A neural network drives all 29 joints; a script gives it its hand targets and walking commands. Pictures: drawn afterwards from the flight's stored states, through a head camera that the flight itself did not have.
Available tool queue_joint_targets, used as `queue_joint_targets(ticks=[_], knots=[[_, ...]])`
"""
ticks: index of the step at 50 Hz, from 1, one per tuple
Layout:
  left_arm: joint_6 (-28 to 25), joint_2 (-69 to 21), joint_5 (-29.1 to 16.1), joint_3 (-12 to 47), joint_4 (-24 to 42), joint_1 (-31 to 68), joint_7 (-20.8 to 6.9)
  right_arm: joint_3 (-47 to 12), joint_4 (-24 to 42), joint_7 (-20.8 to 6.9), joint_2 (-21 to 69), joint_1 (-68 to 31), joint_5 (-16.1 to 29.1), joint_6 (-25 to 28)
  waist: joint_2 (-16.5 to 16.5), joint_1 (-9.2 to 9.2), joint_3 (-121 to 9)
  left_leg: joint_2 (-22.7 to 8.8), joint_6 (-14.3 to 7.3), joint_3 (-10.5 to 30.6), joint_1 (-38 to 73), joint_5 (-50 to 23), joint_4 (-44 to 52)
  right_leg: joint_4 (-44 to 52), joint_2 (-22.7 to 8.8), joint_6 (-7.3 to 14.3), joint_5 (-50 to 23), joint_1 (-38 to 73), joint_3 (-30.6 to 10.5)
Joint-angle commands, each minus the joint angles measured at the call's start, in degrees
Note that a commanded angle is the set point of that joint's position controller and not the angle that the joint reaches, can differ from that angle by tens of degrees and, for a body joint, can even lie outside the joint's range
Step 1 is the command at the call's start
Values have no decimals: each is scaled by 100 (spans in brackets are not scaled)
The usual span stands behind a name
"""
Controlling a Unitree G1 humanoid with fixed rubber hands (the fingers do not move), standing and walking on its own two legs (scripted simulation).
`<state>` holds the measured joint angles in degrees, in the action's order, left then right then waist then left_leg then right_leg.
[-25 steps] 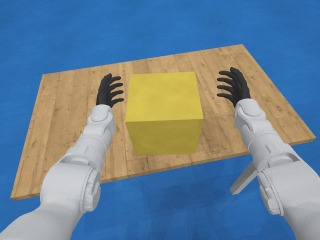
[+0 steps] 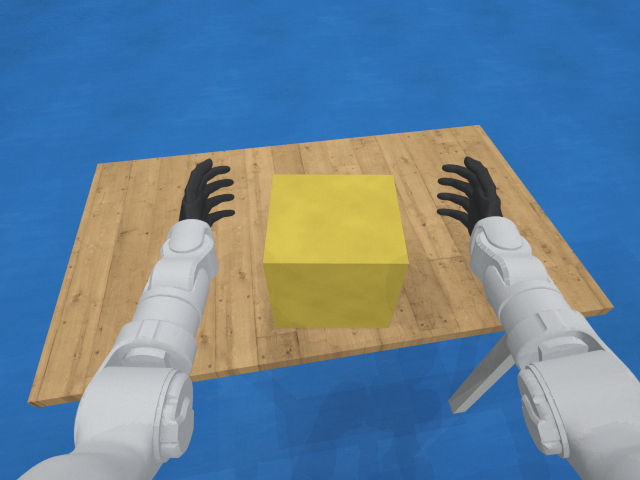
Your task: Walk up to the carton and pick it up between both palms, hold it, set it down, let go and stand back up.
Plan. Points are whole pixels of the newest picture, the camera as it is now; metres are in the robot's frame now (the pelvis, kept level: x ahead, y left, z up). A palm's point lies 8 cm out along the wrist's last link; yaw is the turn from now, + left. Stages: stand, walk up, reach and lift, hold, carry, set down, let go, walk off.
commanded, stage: set down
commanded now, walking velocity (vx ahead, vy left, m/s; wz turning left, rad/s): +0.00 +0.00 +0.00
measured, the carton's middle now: (332, 253) +0.45 +0.04 +0.00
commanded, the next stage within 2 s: none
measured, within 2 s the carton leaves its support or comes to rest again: neither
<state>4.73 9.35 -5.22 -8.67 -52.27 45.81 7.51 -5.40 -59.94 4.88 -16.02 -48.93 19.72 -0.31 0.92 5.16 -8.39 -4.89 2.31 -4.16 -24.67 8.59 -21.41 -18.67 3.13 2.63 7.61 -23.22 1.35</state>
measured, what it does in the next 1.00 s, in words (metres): stands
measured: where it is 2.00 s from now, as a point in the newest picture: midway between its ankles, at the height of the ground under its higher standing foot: outside the picture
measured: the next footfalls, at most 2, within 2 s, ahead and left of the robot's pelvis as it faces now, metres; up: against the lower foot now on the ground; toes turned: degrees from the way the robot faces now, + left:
none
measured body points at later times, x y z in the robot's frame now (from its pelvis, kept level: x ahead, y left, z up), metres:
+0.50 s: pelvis +0.00 +0.00 +0.01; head +0.02 +0.01 +0.46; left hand +0.34 +0.22 +0.07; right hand +0.38 -0.17 +0.07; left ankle +0.00 +0.14 -0.74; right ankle +0.00 -0.09 -0.74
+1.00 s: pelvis -0.01 +0.00 +0.00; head -0.01 +0.01 +0.45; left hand +0.26 +0.21 +0.02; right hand +0.29 -0.18 +0.02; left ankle +0.00 +0.14 -0.74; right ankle +0.00 -0.09 -0.74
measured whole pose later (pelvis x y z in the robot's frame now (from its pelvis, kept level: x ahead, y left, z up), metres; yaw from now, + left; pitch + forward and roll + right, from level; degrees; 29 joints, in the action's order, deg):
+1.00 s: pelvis -0.01 +0.00 +0.00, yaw +0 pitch +0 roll +0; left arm 1.6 4.7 -5.1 -0.6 -17.3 0.7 9.8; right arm -0.7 -25.1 -0.3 -10.5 -2.2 10.2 5.9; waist 1.7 3.1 -0.9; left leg -2.9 1.7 -4.1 -9.6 7.9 -17.5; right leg -19.3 1.8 2.0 9.3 -10.3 0.1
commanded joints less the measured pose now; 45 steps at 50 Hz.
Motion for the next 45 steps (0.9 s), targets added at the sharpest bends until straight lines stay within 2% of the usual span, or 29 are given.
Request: queue_joint_targets(ticks=[1,2,5,7,8,9,11,12,14,15,17,19,20,23,25,26,29,31,32,34,35,36,37,39,40,41,42,43,45], knots=[[-71,588,185,-203,1841,1661,-148,60,1609,1,-810,-2003,14,333,38,-1,-3098,445,102,-18,1792,-2302,-133,-130,20,-511,-2643,1967,-179],[-20,652,278,-352,2165,1451,-169,13,1993,-7,-853,-1893,58,391,13,116,-3284,471,82,-58,1986,-2507,-137,-129,35,-534,-2879,2196,-231],[272,463,362,-224,2584,1202,-201,197,2011,-31,-893,-1600,-20,256,-138,-131,-2517,440,119,-18,2297,-2247,55,122,125,-478,-2212,1825,-101],[435,511,195,-258,3114,1094,-167,131,2661,-35,-836,-1532,-66,162,64,-22,-2434,456,8,-48,2302,-1893,104,208,115,-486,-1749,1767,-135],[487,548,181,-223,3158,1044,-124,271,2642,-37,-848,-1404,-106,111,36,-59,-2319,463,-26,-27,2296,-1686,163,212,84,-487,-1563,1726,-137],[514,402,89,-103,3258,991,-109,302,2662,-37,-805,-1343,-151,94,66,-179,-2321,459,-29,-21,2342,-1701,195,214,80,-485,-1616,1771,-125],[534,309,50,-70,3557,525,-102,236,3070,-87,-797,-912,-160,130,49,-129,-2572,459,-35,4,2494,-1770,160,219,75,-471,-1629,1788,-143],[546,486,-12,-75,3859,586,-87,380,3277,-87,-855,-1004,-225,119,56,-183,-2663,434,-4,2,2537,-1886,91,167,111,-460,-1691,1727,-128],[579,296,127,-96,4018,-85,-88,333,3238,-93,-722,-361,-251,196,-9,-142,-2543,454,21,5,2683,-2177,39,142,98,-433,-2038,1798,-193],[632,300,142,-80,3955,80,-116,437,3297,-88,-855,-585,-249,204,-91,-160,-2295,461,6,9,2473,-2030,74,167,64,-434,-1844,1715,-221],[681,417,208,-187,4006,-247,-139,305,3513,-86,-661,-346,-230,194,8,-22,-2140,480,-78,-69,2338,-1889,149,167,29,-503,-1822,1924,-262],[713,316,158,-162,4231,-513,-140,284,3705,-68,-680,-140,-243,186,194,-73,-1989,482,-103,9,2223,-1757,231,103,23,-523,-1904,2128,-228],[719,297,163,-148,4348,-465,-125,421,3621,-52,-761,-67,-270,169,51,-173,-1962,492,-45,-15,2276,-1773,244,98,27,-523,-1946,2054,-201],[776,177,158,-96,4730,-1339,-119,202,3768,-82,-640,750,-147,198,3,-114,-1762,496,-63,42,2573,-1962,234,173,25,-453,-1893,2177,-273],[718,300,218,-142,4910,-1388,-168,246,3951,-72,-586,837,-203,245,135,-132,-1612,534,-96,33,2429,-1975,292,176,-25,-508,-2080,2209,-303],[692,14,316,-110,4895,-1988,-172,151,3875,-73,-504,1398,-186,280,70,-111,-1302,530,-74,26,2522,-1947,328,186,12,-489,-1972,2217,-283],[625,-39,248,81,5005,-2164,-180,253,3996,-100,-473,1647,-321,435,-30,-230,-1163,492,-82,44,2673,-1791,393,279,5,-423,-1580,2099,-267],[524,-58,164,195,5438,-2545,-134,337,4712,-120,-479,2018,-407,589,53,-241,-1104,504,-60,47,2691,-1816,310,289,25,-392,-1498,1993,-249],[463,-12,228,263,5361,-2588,-118,480,4657,-120,-385,2087,-425,605,-78,-287,-946,497,-63,55,2626,-1779,308,314,-15,-405,-1401,1915,-289],[294,-35,139,325,5725,-2678,-82,477,4932,-170,-288,2379,-465,618,-9,-352,-941,476,-61,84,2540,-1521,360,315,-44,-396,-1177,1814,-287],[215,4,120,391,5524,-2510,-52,508,4895,-221,-213,2404,-578,595,-88,-349,-808,496,-106,69,2445,-1252,401,351,-77,-359,-803,1660,-290],[131,-49,74,382,5494,-2861,-25,552,5055,-268,-146,2628,-590,600,-43,-209,-694,498,-160,91,2341,-1121,434,368,-83,-342,-561,1631,-313],[37,-87,46,468,5447,-2933,-9,588,5067,-300,-87,2762,-666,627,64,-265,-682,466,-162,122,2329,-951,482,360,-118,-357,-398,1616,-327],[-56,12,-31,545,5035,-2466,44,725,4914,-354,-133,2523,-972,582,90,-293,-542,445,-219,87,1957,-225,571,381,-166,-344,307,1410,-363],[-93,146,-125,492,5022,-1908,112,851,5095,-372,-183,1932,-1012,532,164,-210,-612,452,-254,22,1708,70,558,324,-160,-301,662,1361,-353],[-164,41,-170,627,5110,-2195,204,852,5059,-408,-79,2240,-1004,528,131,-176,-643,430,-274,25,1786,25,543,285,-185,-277,609,1259,-385],[-203,-23,-115,682,4859,-2507,260,881,4891,-432,-55,2488,-1091,576,35,-234,-715,405,-221,48,1978,43,491,276,-210,-260,692,1199,-378],[-272,-74,-57,710,4582,-2783,282,866,4637,-472,21,2715,-1065,617,90,-164,-622,381,-240,69,2071,42,487,292,-224,-261,707,1215,-376],[-481,-126,23,760,4697,-3381,314,744,4545,-524,18,3343,-941,808,24,-173,-804,398,-178,115,2272,-490,472,267,-205,-278,124,1400,-379]])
